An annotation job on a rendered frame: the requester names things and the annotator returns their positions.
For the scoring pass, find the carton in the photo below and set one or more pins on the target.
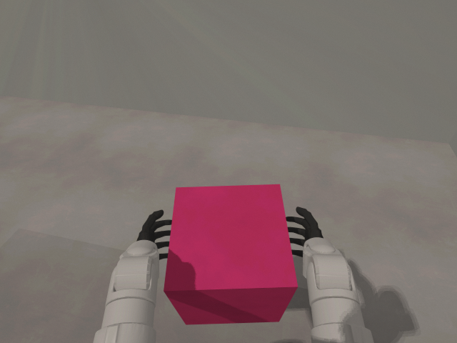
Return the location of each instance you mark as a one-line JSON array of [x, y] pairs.
[[230, 258]]

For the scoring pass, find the robot right forearm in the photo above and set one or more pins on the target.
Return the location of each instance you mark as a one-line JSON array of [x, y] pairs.
[[333, 296]]

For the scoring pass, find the robot right hand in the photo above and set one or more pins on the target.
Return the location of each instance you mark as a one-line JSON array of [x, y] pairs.
[[311, 229]]

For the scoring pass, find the robot left hand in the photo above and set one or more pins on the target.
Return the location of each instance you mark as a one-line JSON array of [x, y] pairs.
[[149, 228]]

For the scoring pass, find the robot left forearm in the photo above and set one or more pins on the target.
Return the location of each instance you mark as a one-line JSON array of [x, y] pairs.
[[131, 298]]

